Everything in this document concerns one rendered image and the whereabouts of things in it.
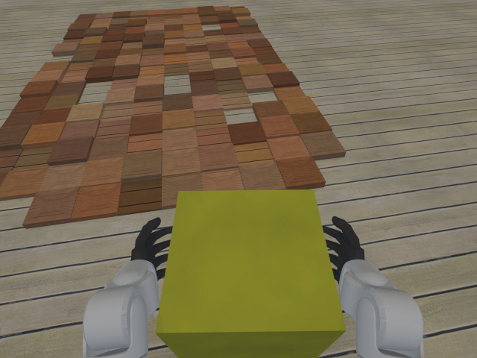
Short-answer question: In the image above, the right robot hand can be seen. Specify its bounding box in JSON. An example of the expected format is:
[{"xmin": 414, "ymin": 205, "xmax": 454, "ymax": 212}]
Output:
[{"xmin": 322, "ymin": 216, "xmax": 364, "ymax": 284}]

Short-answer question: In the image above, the left robot hand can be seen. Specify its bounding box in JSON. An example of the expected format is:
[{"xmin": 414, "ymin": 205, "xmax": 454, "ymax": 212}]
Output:
[{"xmin": 130, "ymin": 217, "xmax": 173, "ymax": 280}]

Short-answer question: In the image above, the robot left forearm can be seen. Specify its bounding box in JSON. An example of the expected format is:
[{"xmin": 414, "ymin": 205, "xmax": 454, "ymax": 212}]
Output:
[{"xmin": 83, "ymin": 260, "xmax": 159, "ymax": 358}]

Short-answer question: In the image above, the robot right forearm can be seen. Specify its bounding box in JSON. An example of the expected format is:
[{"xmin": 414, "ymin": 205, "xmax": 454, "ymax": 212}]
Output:
[{"xmin": 339, "ymin": 260, "xmax": 424, "ymax": 358}]

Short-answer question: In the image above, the carton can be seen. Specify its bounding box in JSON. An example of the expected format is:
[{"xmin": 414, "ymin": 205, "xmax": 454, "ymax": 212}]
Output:
[{"xmin": 155, "ymin": 189, "xmax": 347, "ymax": 358}]

